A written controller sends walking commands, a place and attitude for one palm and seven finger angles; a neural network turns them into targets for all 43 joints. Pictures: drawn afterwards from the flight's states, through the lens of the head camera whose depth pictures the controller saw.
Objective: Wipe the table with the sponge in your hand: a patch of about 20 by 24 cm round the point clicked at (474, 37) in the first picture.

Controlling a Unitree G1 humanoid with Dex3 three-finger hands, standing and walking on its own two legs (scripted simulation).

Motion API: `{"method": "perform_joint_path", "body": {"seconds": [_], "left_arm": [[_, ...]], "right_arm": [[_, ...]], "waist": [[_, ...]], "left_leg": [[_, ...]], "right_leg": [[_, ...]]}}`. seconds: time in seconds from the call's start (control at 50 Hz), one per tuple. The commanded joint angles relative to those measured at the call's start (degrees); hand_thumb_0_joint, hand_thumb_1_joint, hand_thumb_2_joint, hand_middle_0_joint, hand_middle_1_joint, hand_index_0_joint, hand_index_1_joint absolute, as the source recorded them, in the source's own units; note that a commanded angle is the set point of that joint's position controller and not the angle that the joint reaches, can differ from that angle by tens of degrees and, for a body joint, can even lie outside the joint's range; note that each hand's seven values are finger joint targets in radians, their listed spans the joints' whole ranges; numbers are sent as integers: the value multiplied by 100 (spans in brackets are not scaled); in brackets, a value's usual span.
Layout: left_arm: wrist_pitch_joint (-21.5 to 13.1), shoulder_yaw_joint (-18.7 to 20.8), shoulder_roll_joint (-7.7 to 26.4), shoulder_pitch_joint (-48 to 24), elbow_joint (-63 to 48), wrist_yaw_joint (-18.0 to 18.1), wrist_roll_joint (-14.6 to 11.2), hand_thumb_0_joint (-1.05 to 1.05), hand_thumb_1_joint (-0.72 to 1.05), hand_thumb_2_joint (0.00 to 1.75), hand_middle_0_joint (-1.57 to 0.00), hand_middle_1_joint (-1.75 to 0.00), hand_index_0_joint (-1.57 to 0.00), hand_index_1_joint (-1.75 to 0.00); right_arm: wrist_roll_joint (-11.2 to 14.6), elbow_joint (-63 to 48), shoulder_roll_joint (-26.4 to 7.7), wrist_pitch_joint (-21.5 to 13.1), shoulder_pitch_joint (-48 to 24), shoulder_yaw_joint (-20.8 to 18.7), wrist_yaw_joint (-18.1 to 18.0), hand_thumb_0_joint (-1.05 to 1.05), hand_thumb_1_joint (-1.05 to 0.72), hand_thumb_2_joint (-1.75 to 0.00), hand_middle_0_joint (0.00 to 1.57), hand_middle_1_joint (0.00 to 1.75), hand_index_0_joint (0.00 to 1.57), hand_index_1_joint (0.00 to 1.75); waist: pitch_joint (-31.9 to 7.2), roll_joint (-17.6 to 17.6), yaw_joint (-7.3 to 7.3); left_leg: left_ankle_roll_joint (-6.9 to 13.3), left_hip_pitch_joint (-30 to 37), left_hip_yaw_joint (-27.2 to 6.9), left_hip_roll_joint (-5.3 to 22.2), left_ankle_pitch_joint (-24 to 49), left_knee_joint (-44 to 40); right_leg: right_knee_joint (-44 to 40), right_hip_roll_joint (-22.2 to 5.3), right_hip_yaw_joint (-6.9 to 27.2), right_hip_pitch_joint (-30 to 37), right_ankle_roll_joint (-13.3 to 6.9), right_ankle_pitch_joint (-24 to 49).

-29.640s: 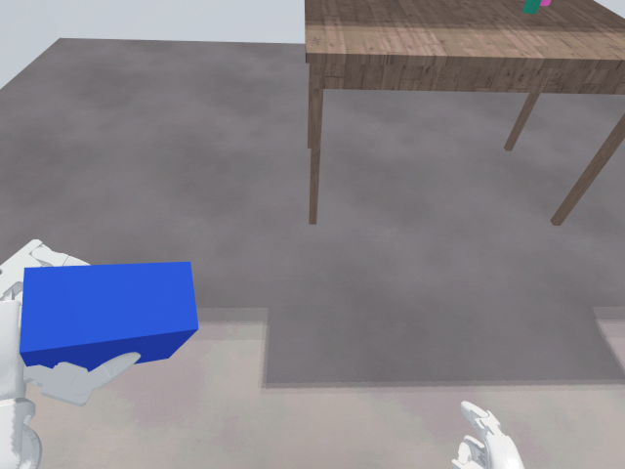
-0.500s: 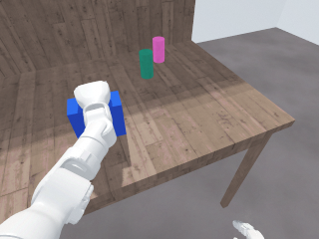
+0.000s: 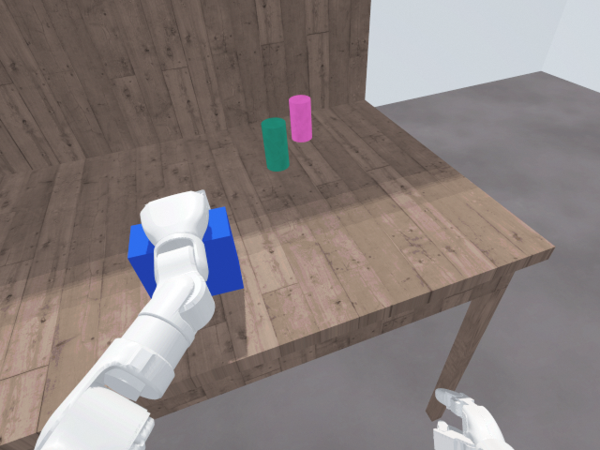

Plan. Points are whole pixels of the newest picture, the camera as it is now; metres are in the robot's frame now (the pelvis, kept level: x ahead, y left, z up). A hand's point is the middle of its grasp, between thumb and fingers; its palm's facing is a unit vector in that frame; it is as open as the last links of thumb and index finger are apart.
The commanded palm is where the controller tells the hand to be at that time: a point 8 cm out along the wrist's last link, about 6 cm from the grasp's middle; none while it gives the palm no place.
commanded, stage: wipe back along the third lane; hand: left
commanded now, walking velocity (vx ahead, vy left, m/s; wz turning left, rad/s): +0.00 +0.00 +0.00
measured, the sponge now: (194, 268) +0.37 +0.21 +0.06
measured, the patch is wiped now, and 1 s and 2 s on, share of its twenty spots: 1.00 1.00 1.00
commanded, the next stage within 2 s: slide back across to the middle lane in 0.56 s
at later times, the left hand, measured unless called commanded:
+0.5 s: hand (199, 270) +0.32 +0.17 +0.11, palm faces +0.10 -0.06 -0.99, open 10.3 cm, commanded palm +0.26 +0.16 +0.14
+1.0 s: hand (180, 290) +0.28 +0.18 +0.12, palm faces +0.17 -0.18 -0.97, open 10.3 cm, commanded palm +0.23 +0.19 +0.16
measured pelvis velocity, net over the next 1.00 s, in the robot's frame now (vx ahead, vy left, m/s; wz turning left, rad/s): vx -0.01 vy -0.03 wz -0.06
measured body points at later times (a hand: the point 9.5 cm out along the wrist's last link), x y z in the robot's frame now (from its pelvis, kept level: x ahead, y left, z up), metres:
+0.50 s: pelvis +0.00 -0.03 +0.00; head -0.04 -0.09 +0.45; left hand +0.31 +0.17 +0.17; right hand +0.25 -0.25 -0.07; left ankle +0.04 +0.11 -0.73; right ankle -0.06 -0.11 -0.73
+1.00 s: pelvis -0.01 -0.03 +0.00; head -0.06 -0.07 +0.45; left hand +0.26 +0.19 +0.18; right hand +0.23 -0.25 -0.06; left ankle +0.04 +0.11 -0.73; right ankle -0.06 -0.11 -0.73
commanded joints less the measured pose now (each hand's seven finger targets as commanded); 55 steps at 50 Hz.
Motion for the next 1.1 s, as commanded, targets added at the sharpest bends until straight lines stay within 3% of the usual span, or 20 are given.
{"method": "perform_joint_path", "body": {"seconds": [0.0, 0.14, 0.2, 0.24, 0.32, 0.34, 0.42, 0.44, 0.46, 0.6, 0.7, 0.74, 0.8, 0.84, 0.86, 0.94, 1.02, 1.04, 1.06, 1.08], "left_arm": [[-102, -137, -87, 149, -920, -459, -288, 0, 10, 130, -120, -160, -120, -160], [7, 316, 403, 1012, -1759, -481, -366, 0, 10, 130, -120, -160, -120, -160], [111, 2, 156, 995, -2027, -518, -364, 0, 10, 130, -120, -160, -120, -160], [149, 287, 462, 1082, -2081, -509, -307, 0, 10, 130, -120, -160, -120, -160], [220, 32, 257, 997, -2198, -580, -300, 0, 10, 130, -120, -160, -120, -160], [197, 283, 506, 1043, -2164, -568, -268, 0, 10, 130, -120, -160, -120, -160], [131, 109, 287, 1455, -2339, -616, -334, 0, 10, 130, -120, -160, -120, -160], [108, 353, 527, 1530, -2331, -607, -310, 0, 10, 130, -120, -160, -120, -160], [94, 155, 308, 1526, -2402, -611, -316, 0, 10, 130, -120, -160, -120, -160], [92, 77, 195, 2314, -2950, -596, -380, 0, 10, 130, -120, -160, -120, -160], [88, 551, 651, 2081, -3099, -480, -375, 0, 10, 130, -120, -160, -120, -160], [47, 984, 1102, 2110, -3356, -412, -319, 0, 10, 130, -120, -160, -120, -160], [29, 900, 959, 2189, -3514, -390, -345, 0, 10, 130, -120, -160, -120, -160], [-24, 1375, 1465, 2319, -3630, -354, -312, 0, 10, 130, -120, -160, -120, -160], [-30, 1065, 1116, 2287, -3764, -364, -324, 0, 10, 130, -120, -160, -120, -160], [-85, 1326, 1416, 2363, -4055, -374, -305, 0, 10, 130, -120, -160, -120, -160], [-144, 1302, 1374, 2408, -4087, -393, -327, 0, 10, 130, -120, -160, -120, -160], [-163, 1577, 1718, 2357, -4067, -381, -276, 0, 10, 130, -120, -160, -120, -160], [-171, 1339, 1450, 2241, -4092, -392, -289, 0, 10, 130, -120, -160, -120, -160], [-182, 1408, 1535, 2212, -3953, -383, -269, 0, 10, 130, -120, -160, -120, -160]], "right_arm": [[29, -1137, -585, -295, -1326, -202, 39, 0, -90, -90, 20, 30, 20, 30], [28, -1192, -601, -364, -1620, -174, 29, 0, -90, -90, 20, 30, 20, 30], [42, -1206, -556, -380, -1744, -142, 23, 0, -90, -90, 20, 30, 20, 30], [27, -1175, -592, -422, -1799, -159, -6, 0, -90, -90, 20, 30, 20, 30], [35, -1167, -555, -470, -1865, -135, -56, 0, -90, -90, 20, 30, 20, 30], [23, -1139, -585, -501, -1858, -160, -69, 0, -90, -90, 20, 30, 20, 30], [21, -1210, -547, -558, -1885, -138, -49, 0, -90, -90, 20, 30, 20, 30], [7, -1177, -583, -571, -1890, -163, -52, 0, -90, -90, 20, 30, 20, 30], [11, -1210, -556, -576, -1902, -144, -43, 0, -90, -90, 20, 30, 20, 30], [9, -1290, -524, -629, -1997, -174, 56, 0, -90, -90, 20, 30, 20, 30], [-24, -1184, -553, -657, -2028, -168, -32, 0, -90, -90, 20, 30, 20, 30], [-67, -1164, -593, -665, -2075, -199, -71, 0, -90, -90, 20, 30, 20, 30], [-61, -1179, -544, -667, -2077, -176, -103, 0, -90, -90, 20, 30, 20, 30], [-97, -1144, -602, -668, -2067, -201, -147, 0, -90, -90, 20, 30, 20, 30], [-85, -1218, -538, -671, -2100, -169, -157, 0, -90, -90, 20, 30, 20, 30], [-124, -1217, -570, -688, -2084, -194, -199, 0, -90, -90, 20, 30, 20, 30], [-121, -1219, -557, -719, -2031, -176, -260, 0, -90, -90, 20, 30, 20, 30], [-144, -1177, -605, -714, -2032, -190, -287, 0, -90, -90, 20, 30, 20, 30], [-132, -1215, -562, -719, -2051, -165, -314, 0, -90, -90, 20, 30, 20, 30], [-128, -1170, -570, -725, -2005, -166, -325, 0, -90, -90, 20, 30, 20, 30]], "waist": [[-558, -1088, -23], [-274, -1262, 100], [-177, -1131, 60], [-138, -1114, 106], [-178, -1121, 64], [-185, -1166, 96], [-268, -1178, 135], [-270, -1158, 162], [-290, -1165, 134], [-89, -1230, 200], [87, -1293, 225], [-81, -1095, 327], [-135, -1025, 305], [-124, -966, 368], [-144, -837, 329], [-46, -752, 360], [-25, -798, 337], [25, -769, 363], [29, -709, 319], [98, -723, 309]], "left_leg": [[174, 1106, 102, -53, 1364, -231], [140, 1073, 209, -80, 1465, -261], [144, 1126, 275, -100, 1372, -311], [130, 1144, 270, -109, 1332, -311], [138, 1186, 312, -124, 1212, -336], [130, 1194, 287, -122, 1189, -325], [145, 1198, 307, -148, 1296, -296], [131, 1223, 291, -128, 1302, -292], [137, 1190, 316, -142, 1285, -288], [149, 1227, 324, -128, 1391, -264], [138, 1240, 319, -127, 1180, -322], [120, 1350, 285, -125, 1267, -337], [120, 1390, 311, -123, 1326, -369], [104, 1450, 253, -115, 1298, -369], [116, 1428, 301, -128, 1296, -388], [114, 1530, 203, -101, 1288, -417], [129, 1529, 197, -104, 1212, -460], [114, 1565, 151, -92, 1141, -484], [125, 1544, 191, -104, 1075, -497], [112, 1522, 168, -93, 994, -521]], "right_leg": [[-486, 102, -36, -90, -177, 2810], [-549, 65, 196, 157, -135, 3379], [-615, 46, 219, 104, -104, 3246], [-636, 57, 346, 103, -122, 3245], [-679, 26, 360, 68, -73, 3057], [-678, 44, 427, 68, -92, 3032], [-623, 12, 412, 203, -63, 3298], [-622, 24, 465, 198, -83, 3285], [-595, 13, 421, 210, -63, 3272], [-605, 22, 432, 214, -48, 3419], [-706, 52, 554, 102, -49, 3047], [-669, 73, 626, 170, -95, 3054], [-657, 73, 546, 217, -80, 3023], [-700, 100, 684, 183, -124, 2863], [-672, 77, 568, 205, -102, 2837], [-753, 121, 642, 80, -162, 2629], [-789, 119, 580, 72, -147, 2443], [-833, 137, 691, 11, -187, 2272], [-836, 121, 608, -8, -160, 2135], [-864, 137, 594, -77, -171, 1965]]}}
